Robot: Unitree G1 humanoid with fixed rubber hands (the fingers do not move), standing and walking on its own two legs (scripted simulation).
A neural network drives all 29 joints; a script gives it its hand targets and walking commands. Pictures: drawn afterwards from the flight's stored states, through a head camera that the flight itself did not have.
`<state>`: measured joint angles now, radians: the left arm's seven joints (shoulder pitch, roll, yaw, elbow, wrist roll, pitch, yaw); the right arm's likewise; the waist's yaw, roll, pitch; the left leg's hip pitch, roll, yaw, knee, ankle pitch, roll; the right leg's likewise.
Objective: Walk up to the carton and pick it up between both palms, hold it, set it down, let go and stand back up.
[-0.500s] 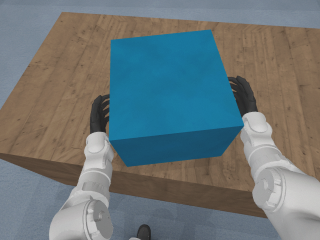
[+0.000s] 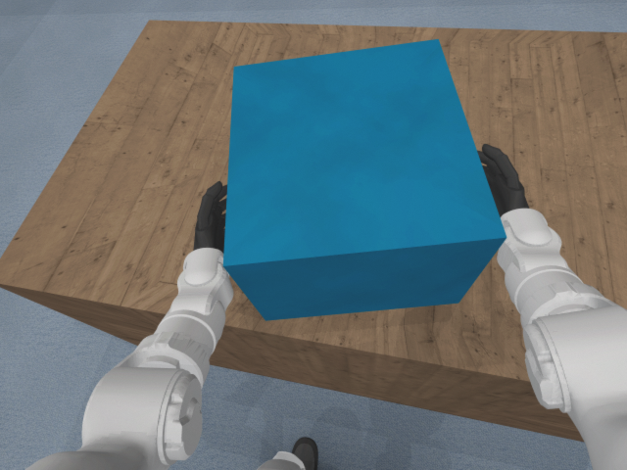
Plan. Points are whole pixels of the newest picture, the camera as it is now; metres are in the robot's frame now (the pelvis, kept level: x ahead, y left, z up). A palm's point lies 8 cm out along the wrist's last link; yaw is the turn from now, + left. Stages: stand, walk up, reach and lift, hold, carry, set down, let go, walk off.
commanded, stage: set down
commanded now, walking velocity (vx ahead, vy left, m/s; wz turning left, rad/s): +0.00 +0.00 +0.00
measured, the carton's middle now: (347, 186) +0.50 +0.10 -0.02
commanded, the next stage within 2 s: none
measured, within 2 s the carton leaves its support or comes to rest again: neither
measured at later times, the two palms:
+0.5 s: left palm (197, 261) +0.34 +0.26 -0.01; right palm (565, 244) +0.47 -0.18 -0.01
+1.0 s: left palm (177, 316) +0.26 +0.26 -0.01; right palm (592, 293) +0.40 -0.21 +0.00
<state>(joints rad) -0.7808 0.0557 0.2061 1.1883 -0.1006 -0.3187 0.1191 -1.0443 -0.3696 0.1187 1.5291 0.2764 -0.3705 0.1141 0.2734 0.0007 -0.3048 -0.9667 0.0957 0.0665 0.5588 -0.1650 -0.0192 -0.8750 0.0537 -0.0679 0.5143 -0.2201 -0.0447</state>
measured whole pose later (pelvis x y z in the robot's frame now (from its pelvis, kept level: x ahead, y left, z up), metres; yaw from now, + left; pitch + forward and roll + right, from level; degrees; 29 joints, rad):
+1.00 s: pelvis -0.04 +0.00 -0.01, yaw +2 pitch +22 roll -2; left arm -0.40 0.13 0.03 0.72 -0.22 -0.18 0.18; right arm -0.71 -0.55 0.21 1.31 0.50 -0.37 0.26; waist 0.21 0.00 -0.19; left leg -0.88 0.07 0.01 0.69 -0.20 -0.02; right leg -0.80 0.05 -0.07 0.69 -0.28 -0.05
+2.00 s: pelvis +0.00 -0.01 +0.02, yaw +2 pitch +6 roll +0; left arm 0.16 0.07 0.03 0.36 -0.10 -0.19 0.22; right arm 0.00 -0.51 0.20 0.89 0.54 -0.50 0.32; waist 0.08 -0.02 -0.06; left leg -0.39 0.04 0.02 0.48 -0.20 -0.03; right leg -0.33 0.04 -0.01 0.50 -0.28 -0.05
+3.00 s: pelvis +0.01 +0.00 +0.03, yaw +3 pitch +1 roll +0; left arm 0.37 0.14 0.02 0.35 -0.02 -0.13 0.16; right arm 0.18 -0.46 0.13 0.83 0.39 -0.43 0.27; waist 0.06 -0.07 0.00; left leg -0.24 0.02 0.00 0.43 -0.21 -0.02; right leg -0.15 0.04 -0.01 0.41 -0.28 -0.04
